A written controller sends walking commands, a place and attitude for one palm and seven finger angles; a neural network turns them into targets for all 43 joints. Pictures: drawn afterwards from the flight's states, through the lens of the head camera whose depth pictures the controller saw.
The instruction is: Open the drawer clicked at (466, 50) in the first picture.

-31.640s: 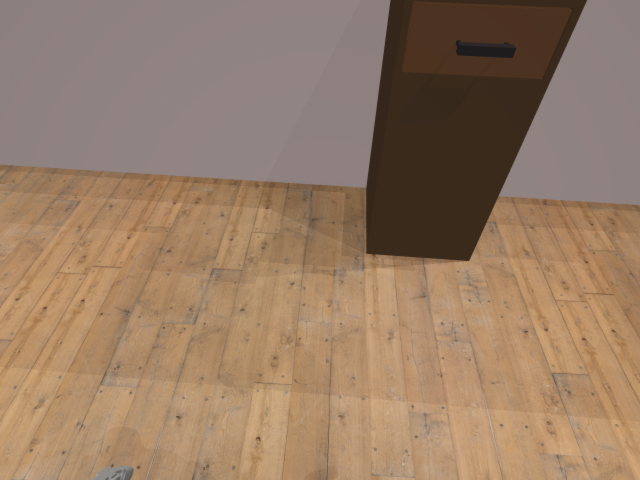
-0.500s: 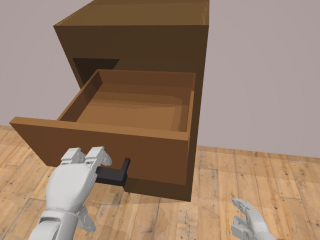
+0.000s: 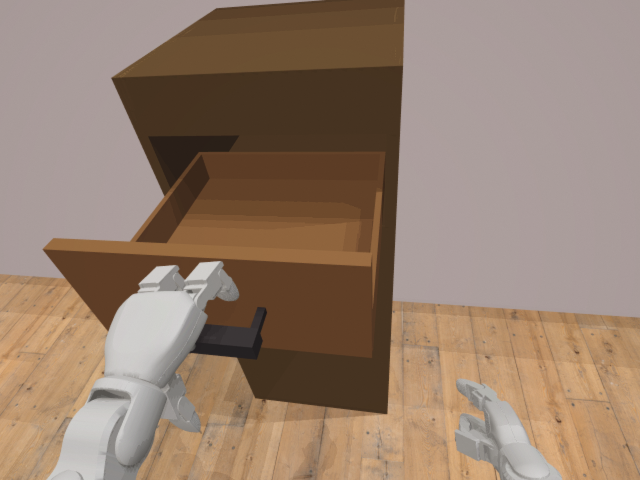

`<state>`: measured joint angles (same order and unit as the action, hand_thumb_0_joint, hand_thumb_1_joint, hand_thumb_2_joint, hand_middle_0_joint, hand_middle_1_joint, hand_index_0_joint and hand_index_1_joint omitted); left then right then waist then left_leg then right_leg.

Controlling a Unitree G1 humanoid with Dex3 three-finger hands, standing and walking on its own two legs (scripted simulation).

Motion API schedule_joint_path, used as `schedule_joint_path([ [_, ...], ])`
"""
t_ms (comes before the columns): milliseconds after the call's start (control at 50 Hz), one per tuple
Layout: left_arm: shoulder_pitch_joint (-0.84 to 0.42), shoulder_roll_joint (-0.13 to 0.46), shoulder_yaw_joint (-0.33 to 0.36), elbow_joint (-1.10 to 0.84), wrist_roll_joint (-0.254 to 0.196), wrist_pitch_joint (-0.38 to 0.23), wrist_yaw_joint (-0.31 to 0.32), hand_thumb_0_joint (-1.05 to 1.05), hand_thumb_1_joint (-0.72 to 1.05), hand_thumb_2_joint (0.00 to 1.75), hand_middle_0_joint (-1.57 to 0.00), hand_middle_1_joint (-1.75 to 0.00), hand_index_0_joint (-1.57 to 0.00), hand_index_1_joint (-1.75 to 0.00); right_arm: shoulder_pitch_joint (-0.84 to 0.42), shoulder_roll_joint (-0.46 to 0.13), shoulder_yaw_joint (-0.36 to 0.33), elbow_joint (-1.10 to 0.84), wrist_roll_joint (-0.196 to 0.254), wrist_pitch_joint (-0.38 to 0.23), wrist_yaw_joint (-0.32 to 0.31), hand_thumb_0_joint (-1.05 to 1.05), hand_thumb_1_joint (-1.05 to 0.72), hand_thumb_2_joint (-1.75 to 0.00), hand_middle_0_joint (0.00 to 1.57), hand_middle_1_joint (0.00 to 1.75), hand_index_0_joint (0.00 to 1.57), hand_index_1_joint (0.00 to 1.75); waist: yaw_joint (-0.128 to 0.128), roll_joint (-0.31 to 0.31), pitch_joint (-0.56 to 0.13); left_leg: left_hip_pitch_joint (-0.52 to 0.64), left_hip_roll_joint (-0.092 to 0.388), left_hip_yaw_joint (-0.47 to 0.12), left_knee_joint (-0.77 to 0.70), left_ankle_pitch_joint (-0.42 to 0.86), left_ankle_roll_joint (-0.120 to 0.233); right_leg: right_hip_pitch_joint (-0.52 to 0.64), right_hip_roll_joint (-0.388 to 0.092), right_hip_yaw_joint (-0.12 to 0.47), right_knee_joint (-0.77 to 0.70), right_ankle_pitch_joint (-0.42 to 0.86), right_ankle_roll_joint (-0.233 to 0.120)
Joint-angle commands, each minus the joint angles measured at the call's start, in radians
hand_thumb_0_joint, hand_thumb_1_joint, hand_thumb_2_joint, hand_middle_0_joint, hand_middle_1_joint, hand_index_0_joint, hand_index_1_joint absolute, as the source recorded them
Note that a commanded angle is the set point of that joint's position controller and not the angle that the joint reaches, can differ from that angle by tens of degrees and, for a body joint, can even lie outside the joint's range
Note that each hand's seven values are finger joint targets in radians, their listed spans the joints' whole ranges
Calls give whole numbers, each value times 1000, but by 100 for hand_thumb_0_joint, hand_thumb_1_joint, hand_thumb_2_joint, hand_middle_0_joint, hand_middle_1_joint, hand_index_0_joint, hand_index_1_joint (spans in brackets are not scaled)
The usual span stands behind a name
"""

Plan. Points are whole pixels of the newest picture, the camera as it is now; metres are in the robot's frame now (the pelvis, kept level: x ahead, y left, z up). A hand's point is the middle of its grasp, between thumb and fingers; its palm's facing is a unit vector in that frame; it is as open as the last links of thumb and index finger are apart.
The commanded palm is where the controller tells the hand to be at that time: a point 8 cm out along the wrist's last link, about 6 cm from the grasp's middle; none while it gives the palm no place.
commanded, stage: lift the hand off the handle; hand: left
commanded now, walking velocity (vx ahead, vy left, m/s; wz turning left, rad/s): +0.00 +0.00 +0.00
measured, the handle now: (206, 324) +0.25 +0.19 +0.11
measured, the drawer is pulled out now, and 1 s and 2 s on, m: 0.27 0.27 0.27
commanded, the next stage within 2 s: draw the hand back to the body in 0.86 s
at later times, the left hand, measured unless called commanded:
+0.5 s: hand (167, 292) +0.22 +0.18 +0.21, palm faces +0.25 -0.13 -0.96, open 13.8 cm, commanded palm +0.17 +0.18 +0.27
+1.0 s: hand (154, 266) +0.22 +0.19 +0.24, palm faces +0.32 -0.16 -0.94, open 13.8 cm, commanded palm +0.16 +0.19 +0.31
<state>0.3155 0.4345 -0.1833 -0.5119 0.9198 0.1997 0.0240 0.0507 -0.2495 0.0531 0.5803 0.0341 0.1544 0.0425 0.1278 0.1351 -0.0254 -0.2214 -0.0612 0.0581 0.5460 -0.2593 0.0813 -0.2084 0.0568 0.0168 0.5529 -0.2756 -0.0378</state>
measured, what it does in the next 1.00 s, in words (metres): stands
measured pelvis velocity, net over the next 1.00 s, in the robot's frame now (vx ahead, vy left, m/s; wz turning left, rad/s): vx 0.00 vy -0.02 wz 0.03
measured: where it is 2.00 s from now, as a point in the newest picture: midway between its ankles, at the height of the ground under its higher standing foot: outside the picture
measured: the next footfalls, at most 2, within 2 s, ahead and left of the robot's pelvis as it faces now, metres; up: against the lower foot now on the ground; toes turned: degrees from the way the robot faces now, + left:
none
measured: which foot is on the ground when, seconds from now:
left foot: down 0.00-1.00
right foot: down 0.00-1.00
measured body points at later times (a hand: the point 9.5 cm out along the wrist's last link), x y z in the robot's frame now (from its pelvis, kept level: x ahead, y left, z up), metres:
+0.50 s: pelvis +0.00 -0.02 +0.00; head -0.03 -0.08 +0.45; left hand +0.20 +0.19 +0.26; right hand +0.25 -0.19 -0.07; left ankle +0.03 +0.06 -0.73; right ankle +0.02 -0.10 -0.73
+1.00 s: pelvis +0.00 -0.02 +0.00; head -0.02 -0.08 +0.45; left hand +0.20 +0.19 +0.29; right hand +0.26 -0.19 -0.07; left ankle +0.03 +0.06 -0.73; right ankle +0.02 -0.10 -0.73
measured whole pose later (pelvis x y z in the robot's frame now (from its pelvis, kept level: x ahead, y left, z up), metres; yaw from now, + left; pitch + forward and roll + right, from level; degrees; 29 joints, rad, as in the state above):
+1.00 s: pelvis +0.00 -0.02 +0.00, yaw +2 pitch -3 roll +0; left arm 0.13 0.60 0.08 -0.68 0.66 0.27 -0.15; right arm 0.02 -0.27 0.07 0.57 0.07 0.14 0.06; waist 0.12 0.15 -0.02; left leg -0.23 -0.05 0.02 0.53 -0.24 0.05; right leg -0.20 0.07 -0.02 0.52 -0.26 -0.06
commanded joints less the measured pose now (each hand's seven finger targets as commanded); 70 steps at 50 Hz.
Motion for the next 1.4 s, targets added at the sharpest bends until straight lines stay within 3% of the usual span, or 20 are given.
schedule_joint_path([
  [0, -246, 188, 194, -228, 8, 12, 36, 0, -50, 30, -30, -120, -30, -120, -232, -62, -21, -180, -1, -54, -8, 0, -90, -90, 20, 30, 20, 30, -2, -90, -114, 51, 70, -98, -132, 89, -53, 20, -16, 63, -133, -17, -12],
  [40, -292, 230, 236, -277, -24, 7, 31, 0, -50, 30, -30, -120, -30, -120, -257, -70, -19, -189, 13, -64, -9, 0, -90, -90, 20, 30, 20, 30, -12, -34, -123, 56, 72, -105, -126, 97, -48, 42, -15, 72, -130, 18, -15],
  [280, -243, 225, 249, -261, -90, 48, -56, 0, -50, 30, -30, -120, -30, -120, -259, -68, -15, -187, 19, -57, 11, 0, -90, -90, 20, 30, 20, 30, -19, -115, -46, 55, 56, -80, -132, 125, -53, 11, -34, 76, -182, 4, 0],
  [380, -295, 287, 304, -258, -109, 48, -80, 0, -50, 30, -30, -120, -30, -120, -270, -70, -12, -190, 21, -58, 4, 0, -90, -90, 20, 30, 20, 30, -15, -114, -73, 57, 49, -76, -122, 117, -49, 25, -43, 89, -189, -15, 5],
  [440, -375, 302, 309, -340, -146, 42, -88, 0, -50, 30, -30, -120, -30, -120, -301, -76, -10, -211, 36, -72, 5, 0, -90, -90, 20, 30, 20, 30, -23, -31, -109, 65, 51, -85, -120, 109, -47, 38, -44, 86, -178, 6, 1],
  [520, -375, 340, 340, -330, -132, 45, -102, 0, -50, 30, -30, -120, -30, -120, -272, -81, -15, -199, 24, -71, 7, 0, -90, -90, 20, 30, 20, 30, -5, -75, -141, 73, 45, -85, -111, 170, -51, 52, -44, 87, -168, 55, 1],
  [540, -383, 357, 365, -347, -165, 45, -98, 0, -50, 30, -30, -120, -30, -120, -301, -82, -12, -206, 38, -81, 7, 0, -90, -90, 20, 30, 20, 30, -11, -36, -139, 65, 48, -86, -106, 164, -48, 61, -46, 85, -160, 80, -1],
  [580, -357, 335, 355, -314, -160, 51, -111, 0, -50, 30, -30, -120, -30, -120, -274, -71, -11, -197, 28, -73, 13, 0, -90, -90, 20, 30, 20, 30, -6, -102, -134, 59, 44, -80, -108, 184, -52, 59, -51, 77, -158, 87, 6],
  [660, -344, 347, 394, -338, -203, 59, -121, 0, -50, 30, -30, -120, -30, -120, -284, -71, -7, -206, 34, -74, 23, 0, -90, -90, 20, 30, 20, 30, 5, -100, -145, 53, 43, -75, -97, 206, -52, 67, -53, 61, -143, 141, 9],
  [740, -385, 376, 430, -370, -257, 56, -123, 0, -50, 30, -30, -120, -30, -120, -303, -80, -9, -212, 54, -81, 25, 0, -90, -90, 20, 30, 20, 30, -19, -87, -112, 55, 49, -78, -92, 168, -53, 24, -52, 65, -151, 111, 12],
  [820, -368, 351, 409, -279, -239, 61, -132, 0, -50, 30, -30, -120, -30, -120, -266, -83, -7, -199, 39, -70, 24, 0, -90, -90, 20, 30, 20, 30, -16, -149, -76, 43, 43, -66, -94, 129, -51, -11, -56, 54, -172, 41, 24],
  [840, -372, 352, 420, -301, -268, 57, -129, 0, -50, 30, -30, -120, -30, -120, -291, -82, -7, -207, 52, -80, 24, 0, -90, -90, 20, 30, 20, 30, -24, -115, -77, 37, 49, -74, -86, 116, -53, -9, -55, 63, -165, 40, 16],
  [860, -375, 365, 423, -314, -242, 57, -130, 0, -50, 30, -30, -120, -30, -120, -276, -81, -7, -206, 37, -76, 25, 0, -90, -90, 20, 30, 20, 30, -3, -113, -127, 39, 43, -68, -80, 137, -51, 21, -59, 57, -154, 54, 17],
  [1040, -406, 433, 463, -390, -239, 47, -105, 0, -50, 30, -30, -120, -30, -120, -289, -88, -6, -214, 43, -87, 11, 0, -90, -90, 20, 30, 20, 30, -11, -13, -185, 59, 47, -80, -66, 165, -54, 41, -59, 64, -130, 100, 5],
  [1060, -408, 413, 441, -360, -208, 54, -113, 0, -50, 30, -30, -120, -30, -120, -275, -77, -2, -208, 29, -84, 15, 0, -90, -90, 20, 30, 20, 30, 4, -42, -195, 50, 40, -83, -66, 194, -56, 48, -55, 58, -121, 116, 2],
  [1180, -262, 398, 476, -325, -249, 61, -132, 0, -50, 30, -30, -120, -30, -120, -260, -80, -2, -214, 41, -67, 18, 0, -90, -90, 20, 30, 20, 30, -5, -115, -129, 35, 52, -76, -81, 191, -55, 19, -55, 29, -125, 124, 17],
  [1240, -262, 418, 497, -351, -285, 61, -138, 0, -50, 30, -30, -120, -30, -120, -284, -95, -4, -221, 54, -73, 11, 0, -90, -90, 20, 30, 20, 30, -16, -76, -106, 34, 59, -83, -81, 159, -55, -1, -52, 25, -128, 109, 16],
  [1300, -237, 422, 495, -356, -267, 54, -146, 0, -50, 30, -30, -120, -30, -120, -257, -93, -6, -223, 40, -71, 7, 0, -90, -90, 20, 30, 20, 30, -6, -101, -121, 33, 55, -82, -89, 160, -53, 1, -52, 8, -130, 87, 21],
  [1340, -274, 452, 511, -429, -275, 49, -138, 0, -50, 30, -30, -120, -30, -120, -285, -100, -5, -239, 52, -85, 0, 0, -90, -90, 20, 30, 20, 30, -13, -35, -159, 49, 62, -88, -79, 162, -55, 14, -50, 24, -113, 105, 13],
  [1380, -262, 434, 492, -388, -248, 45, -142, 0, -50, 30, -30, -120, -30, -120, -248, -87, -5, -226, 38, -84, 1, 0, -90, -90, 20, 30, 20, 30, -8, -73, -150, 40, 59, -90, -89, 160, -56, 3, -54, 5, -116, 67, 16],
])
